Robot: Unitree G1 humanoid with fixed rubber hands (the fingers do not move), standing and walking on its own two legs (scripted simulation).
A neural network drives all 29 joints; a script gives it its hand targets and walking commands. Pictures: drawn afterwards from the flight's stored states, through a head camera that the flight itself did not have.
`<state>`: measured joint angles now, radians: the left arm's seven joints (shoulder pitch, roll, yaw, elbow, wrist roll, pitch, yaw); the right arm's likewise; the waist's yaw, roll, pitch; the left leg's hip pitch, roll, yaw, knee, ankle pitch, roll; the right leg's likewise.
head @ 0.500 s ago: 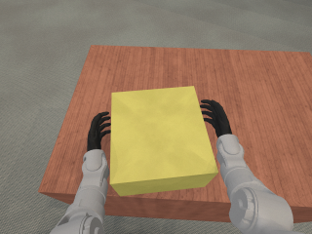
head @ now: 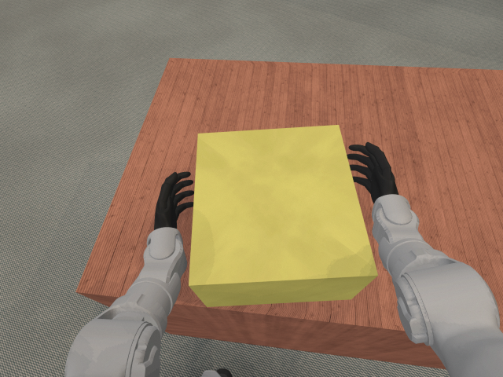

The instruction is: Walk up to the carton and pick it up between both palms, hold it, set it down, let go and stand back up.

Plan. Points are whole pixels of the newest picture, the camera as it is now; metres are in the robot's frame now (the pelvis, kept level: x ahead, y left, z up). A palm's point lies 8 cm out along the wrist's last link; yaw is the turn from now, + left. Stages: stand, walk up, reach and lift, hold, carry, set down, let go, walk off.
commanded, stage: set down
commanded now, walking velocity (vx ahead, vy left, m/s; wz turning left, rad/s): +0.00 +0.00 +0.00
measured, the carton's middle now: (273, 215) +0.40 +0.02 -0.03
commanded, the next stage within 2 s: none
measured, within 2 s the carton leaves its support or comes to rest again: neither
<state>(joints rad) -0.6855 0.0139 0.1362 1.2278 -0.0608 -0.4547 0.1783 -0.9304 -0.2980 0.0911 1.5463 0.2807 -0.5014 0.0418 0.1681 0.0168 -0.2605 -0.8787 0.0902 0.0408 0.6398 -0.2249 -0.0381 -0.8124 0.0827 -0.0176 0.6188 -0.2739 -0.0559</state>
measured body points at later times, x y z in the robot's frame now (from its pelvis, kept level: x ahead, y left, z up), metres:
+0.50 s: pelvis -0.02 -0.01 +0.00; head +0.08 -0.02 +0.44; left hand +0.38 +0.24 +0.05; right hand +0.47 -0.21 +0.06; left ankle +0.02 +0.14 -0.71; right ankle -0.01 -0.08 -0.71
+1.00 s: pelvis -0.02 +0.00 +0.02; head +0.04 +0.00 +0.47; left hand +0.37 +0.25 +0.13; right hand +0.47 -0.21 +0.15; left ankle +0.02 +0.14 -0.71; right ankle -0.01 -0.08 -0.71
